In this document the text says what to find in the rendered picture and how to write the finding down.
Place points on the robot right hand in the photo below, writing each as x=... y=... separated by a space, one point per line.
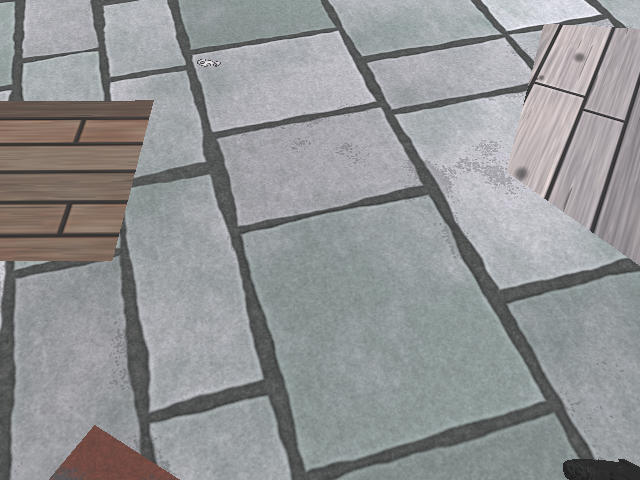
x=589 y=469

